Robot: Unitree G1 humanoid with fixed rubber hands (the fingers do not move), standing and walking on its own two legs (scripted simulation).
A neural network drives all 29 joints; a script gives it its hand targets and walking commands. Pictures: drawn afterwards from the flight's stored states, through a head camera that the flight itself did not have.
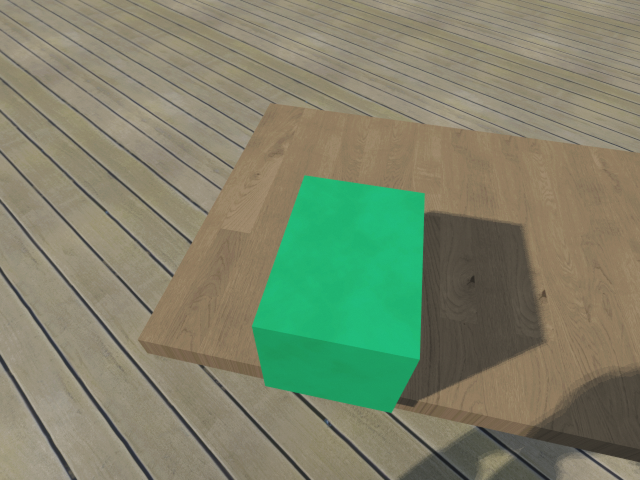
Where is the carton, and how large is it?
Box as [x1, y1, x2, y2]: [252, 175, 424, 412]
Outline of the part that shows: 304,175 252,325 265,385 391,412 419,359 424,193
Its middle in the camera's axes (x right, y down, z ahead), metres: +0.04 +0.08 +0.58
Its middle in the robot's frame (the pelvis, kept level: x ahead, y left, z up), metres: +0.38 -0.03 -0.02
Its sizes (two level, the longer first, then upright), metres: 0.269 0.188 0.185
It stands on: a table, 0.67 m high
